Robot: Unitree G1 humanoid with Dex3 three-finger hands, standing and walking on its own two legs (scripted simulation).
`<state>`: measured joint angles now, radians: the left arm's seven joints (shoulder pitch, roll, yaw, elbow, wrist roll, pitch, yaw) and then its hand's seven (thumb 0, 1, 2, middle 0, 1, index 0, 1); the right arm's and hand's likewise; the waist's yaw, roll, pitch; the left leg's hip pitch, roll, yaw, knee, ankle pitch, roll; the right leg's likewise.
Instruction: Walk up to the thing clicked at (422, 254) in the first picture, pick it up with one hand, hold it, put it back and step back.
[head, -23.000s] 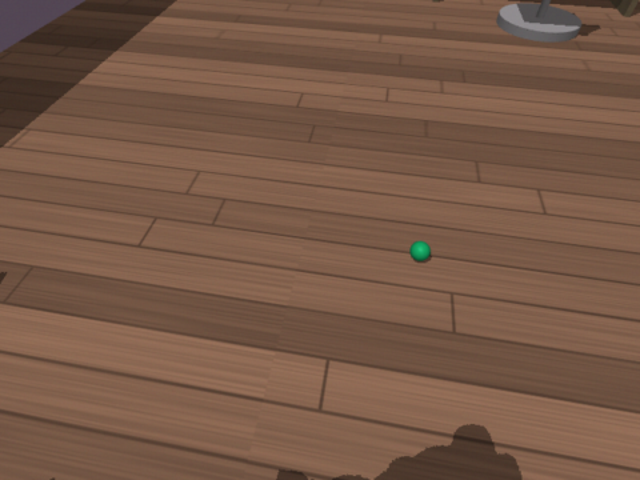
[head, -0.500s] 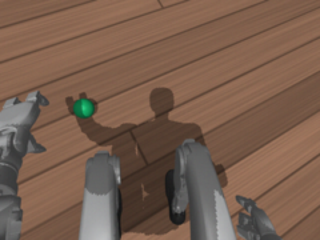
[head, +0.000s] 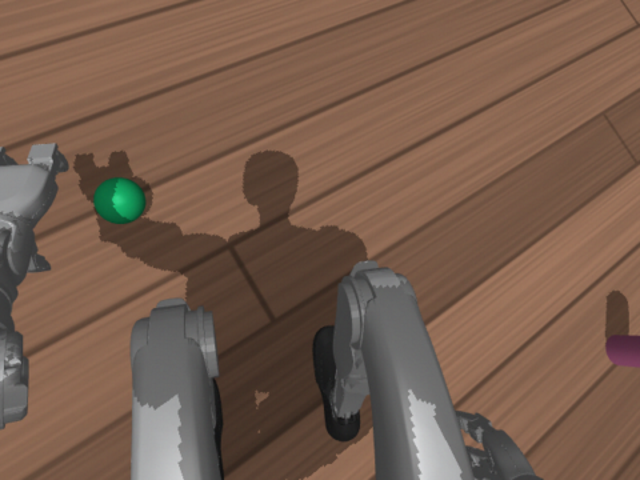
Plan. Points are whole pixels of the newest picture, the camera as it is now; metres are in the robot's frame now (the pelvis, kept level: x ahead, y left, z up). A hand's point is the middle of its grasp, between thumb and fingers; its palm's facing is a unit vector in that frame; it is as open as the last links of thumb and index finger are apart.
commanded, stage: rise first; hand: left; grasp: from above
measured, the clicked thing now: (120, 200) +0.52 +0.22 -0.33
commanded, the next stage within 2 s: none
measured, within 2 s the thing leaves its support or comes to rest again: neither
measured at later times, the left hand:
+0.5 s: hand (48, 214) +0.46 +0.28 -0.20, palm faces -0.47 -0.04 -0.88, open 14.0 cm
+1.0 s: hand (57, 209) +0.47 +0.27 -0.22, palm faces -0.47 -0.04 -0.88, open 14.1 cm
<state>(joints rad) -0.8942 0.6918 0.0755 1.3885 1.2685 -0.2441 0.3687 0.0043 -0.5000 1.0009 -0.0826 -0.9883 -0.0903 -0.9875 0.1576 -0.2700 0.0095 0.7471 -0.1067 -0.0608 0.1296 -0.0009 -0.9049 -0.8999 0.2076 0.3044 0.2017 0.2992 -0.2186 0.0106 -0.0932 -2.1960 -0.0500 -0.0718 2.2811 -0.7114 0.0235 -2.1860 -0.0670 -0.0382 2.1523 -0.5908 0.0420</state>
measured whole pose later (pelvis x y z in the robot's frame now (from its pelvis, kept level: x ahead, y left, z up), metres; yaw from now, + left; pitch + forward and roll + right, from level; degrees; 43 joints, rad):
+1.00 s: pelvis +0.01 -0.01 -0.03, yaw -2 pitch +36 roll -8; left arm -0.99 0.79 0.12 1.49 1.31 -0.26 0.42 0.01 -0.54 1.03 -0.09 -1.00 -0.08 -1.02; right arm 0.18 -0.30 0.07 0.72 -0.15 -0.07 0.16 0.00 -0.91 -0.90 0.21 0.30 0.20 0.30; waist -0.28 0.00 -0.02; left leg -2.27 -0.04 -0.10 2.39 -0.74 0.01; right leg -2.27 -0.05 -0.06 2.24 -0.60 0.03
